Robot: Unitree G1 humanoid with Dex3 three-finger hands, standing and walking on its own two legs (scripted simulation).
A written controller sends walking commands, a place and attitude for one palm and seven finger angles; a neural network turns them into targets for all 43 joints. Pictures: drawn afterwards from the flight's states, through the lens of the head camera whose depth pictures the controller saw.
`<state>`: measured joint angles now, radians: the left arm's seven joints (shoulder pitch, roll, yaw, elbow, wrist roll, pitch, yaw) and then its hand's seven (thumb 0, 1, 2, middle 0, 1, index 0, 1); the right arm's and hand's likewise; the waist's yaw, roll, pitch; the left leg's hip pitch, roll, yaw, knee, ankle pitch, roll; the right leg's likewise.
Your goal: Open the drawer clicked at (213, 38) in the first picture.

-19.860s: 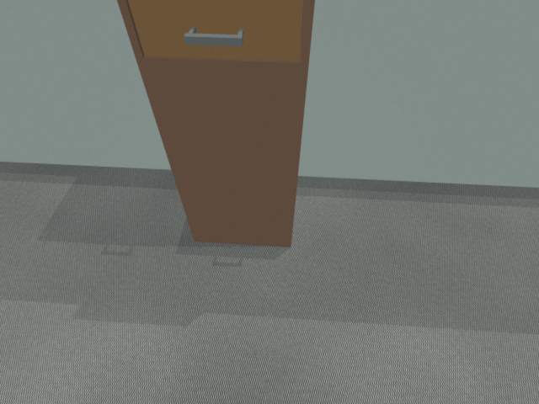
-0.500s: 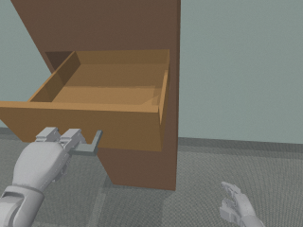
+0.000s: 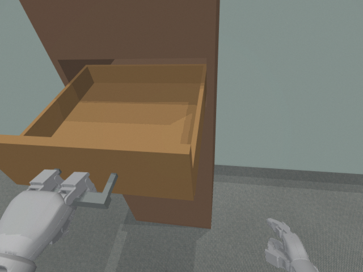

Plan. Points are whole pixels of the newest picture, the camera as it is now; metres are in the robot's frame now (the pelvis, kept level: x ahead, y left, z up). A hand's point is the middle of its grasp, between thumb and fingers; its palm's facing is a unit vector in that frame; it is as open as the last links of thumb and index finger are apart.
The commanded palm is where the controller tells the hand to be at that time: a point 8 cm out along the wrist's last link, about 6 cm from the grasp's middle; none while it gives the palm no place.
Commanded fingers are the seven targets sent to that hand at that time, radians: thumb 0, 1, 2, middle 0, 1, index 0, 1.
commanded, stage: pull the drawer open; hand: left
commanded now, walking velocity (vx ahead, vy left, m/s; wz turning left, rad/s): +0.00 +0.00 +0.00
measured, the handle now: (77, 187) +0.21 +0.21 +0.16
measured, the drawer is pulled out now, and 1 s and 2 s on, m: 0.30 0.30 0.29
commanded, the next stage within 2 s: open the thumb to release the handle in 0.14 s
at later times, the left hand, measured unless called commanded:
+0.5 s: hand (62, 221) +0.16 +0.22 +0.14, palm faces +0.11 -0.06 -0.99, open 7.1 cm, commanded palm +0.12 +0.24 +0.19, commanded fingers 0.00 -0.08 0.48 -0.33 -1.25 -0.33 -1.25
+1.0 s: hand (64, 223) +0.15 +0.22 +0.14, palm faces +0.14 -0.09 -0.99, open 13.7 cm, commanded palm +0.13 +0.23 +0.19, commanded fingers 0.00 -0.50 0.30 -0.30 -1.20 -0.30 -1.20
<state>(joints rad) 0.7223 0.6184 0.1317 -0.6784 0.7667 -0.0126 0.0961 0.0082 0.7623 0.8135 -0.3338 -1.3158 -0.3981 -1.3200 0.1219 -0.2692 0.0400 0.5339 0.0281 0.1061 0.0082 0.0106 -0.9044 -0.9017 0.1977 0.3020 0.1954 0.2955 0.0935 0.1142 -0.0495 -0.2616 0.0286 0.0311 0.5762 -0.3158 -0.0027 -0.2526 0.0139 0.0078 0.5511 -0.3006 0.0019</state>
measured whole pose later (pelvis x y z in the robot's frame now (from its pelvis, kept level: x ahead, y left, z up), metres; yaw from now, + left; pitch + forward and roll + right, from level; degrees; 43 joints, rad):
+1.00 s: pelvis -0.03 -0.01 +0.00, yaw +2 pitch -3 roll +0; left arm 0.47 0.53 0.06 -0.53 0.82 -0.03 0.06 0.00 -0.47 0.31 -0.36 -1.23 -0.32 -1.21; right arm 0.13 -0.28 0.01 0.60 0.01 0.05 -0.01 0.01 -0.90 -0.90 0.20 0.30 0.19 0.30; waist 0.10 0.12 -0.01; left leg -0.24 0.02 0.00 0.54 -0.26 -0.01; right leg -0.22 0.00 -0.02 0.53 -0.26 -0.01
